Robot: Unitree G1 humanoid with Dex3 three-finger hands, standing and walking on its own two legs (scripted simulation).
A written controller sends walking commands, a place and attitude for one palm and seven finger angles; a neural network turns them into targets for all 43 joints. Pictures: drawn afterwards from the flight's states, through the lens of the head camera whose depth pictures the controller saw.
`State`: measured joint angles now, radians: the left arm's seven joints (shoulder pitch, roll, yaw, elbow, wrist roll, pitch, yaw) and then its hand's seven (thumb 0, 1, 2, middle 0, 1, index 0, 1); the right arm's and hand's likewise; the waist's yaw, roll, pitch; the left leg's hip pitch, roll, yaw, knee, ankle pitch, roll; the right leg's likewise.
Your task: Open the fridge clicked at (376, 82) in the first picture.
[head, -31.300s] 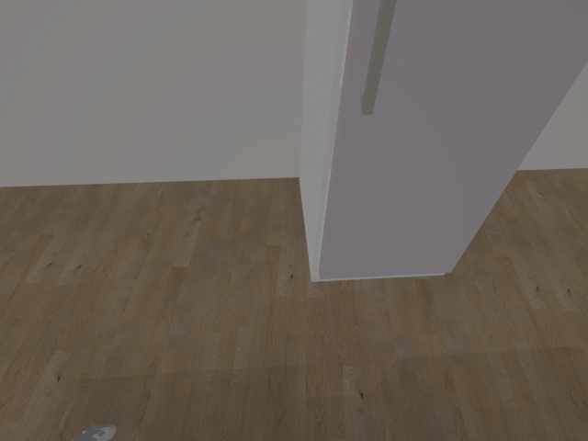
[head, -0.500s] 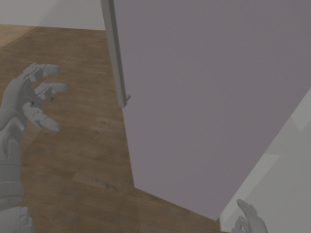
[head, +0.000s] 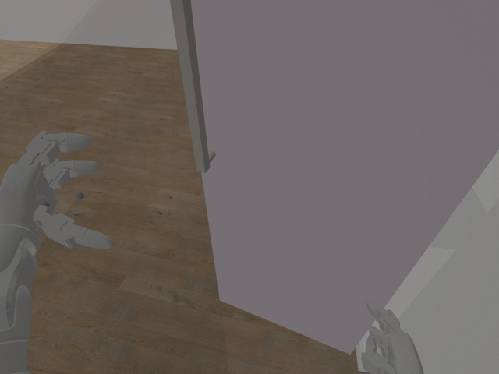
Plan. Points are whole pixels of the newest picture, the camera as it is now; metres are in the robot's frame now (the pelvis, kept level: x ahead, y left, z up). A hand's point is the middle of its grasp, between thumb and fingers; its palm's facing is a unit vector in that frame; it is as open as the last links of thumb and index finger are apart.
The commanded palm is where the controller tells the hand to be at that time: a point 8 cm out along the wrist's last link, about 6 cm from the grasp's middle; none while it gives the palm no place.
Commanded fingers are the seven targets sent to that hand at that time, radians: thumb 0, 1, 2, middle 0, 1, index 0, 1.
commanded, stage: draw the hand back to the body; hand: left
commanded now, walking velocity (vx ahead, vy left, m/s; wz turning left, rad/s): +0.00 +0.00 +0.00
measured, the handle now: (197, 76) +0.51 +0.16 +0.25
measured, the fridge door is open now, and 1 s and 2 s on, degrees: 75 75 75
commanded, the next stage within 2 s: step back with the hand held close in 0.98 s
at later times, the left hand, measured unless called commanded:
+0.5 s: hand (71, 229) +0.24 +0.27 +0.16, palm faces +0.44 -0.83 -0.35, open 9.8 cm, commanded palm +0.18 +0.30 +0.18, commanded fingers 0.00 0.75 0.83 -0.20 -0.38 -0.20 -0.38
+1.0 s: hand (60, 248) +0.21 +0.27 +0.16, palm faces +0.47 -0.81 -0.36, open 7.5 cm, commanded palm +0.16 +0.30 +0.18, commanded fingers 0.00 0.90 0.90 -0.20 -0.30 -0.20 -0.30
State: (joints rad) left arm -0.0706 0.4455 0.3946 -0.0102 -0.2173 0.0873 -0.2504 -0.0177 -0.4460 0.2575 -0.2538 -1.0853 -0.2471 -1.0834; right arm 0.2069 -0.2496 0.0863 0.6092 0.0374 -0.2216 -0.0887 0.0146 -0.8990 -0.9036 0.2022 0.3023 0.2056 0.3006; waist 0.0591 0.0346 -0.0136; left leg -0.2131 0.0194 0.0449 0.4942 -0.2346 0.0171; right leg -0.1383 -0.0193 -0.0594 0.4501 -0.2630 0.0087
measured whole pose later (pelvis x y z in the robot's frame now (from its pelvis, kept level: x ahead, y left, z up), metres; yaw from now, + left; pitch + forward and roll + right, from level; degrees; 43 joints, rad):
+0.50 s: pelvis +0.03 +0.00 +0.00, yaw -1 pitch -4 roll +0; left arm 0.36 0.36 0.36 -0.32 -0.08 -0.06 0.08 0.00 0.40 0.67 -0.23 -0.59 -0.22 -0.59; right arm 0.20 -0.23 0.03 0.66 -0.01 -0.12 -0.08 0.01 -0.90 -0.90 0.20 0.30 0.21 0.30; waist 0.07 0.04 0.00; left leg -0.11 0.01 0.07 0.42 -0.24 0.02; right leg -0.06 -0.03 -0.03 0.39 -0.27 0.01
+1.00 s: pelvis +0.02 +0.00 +0.01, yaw -1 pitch -5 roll +0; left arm 0.41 0.34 0.35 -0.36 -0.08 -0.05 0.09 0.01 0.88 0.90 -0.21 -0.31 -0.21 -0.30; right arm 0.19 -0.21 0.04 0.66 -0.02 -0.12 -0.10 0.01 -0.90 -0.90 0.20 0.30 0.21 0.30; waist 0.08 0.04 0.02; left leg -0.10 0.02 0.06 0.40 -0.22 0.01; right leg -0.03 -0.02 -0.05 0.37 -0.25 0.01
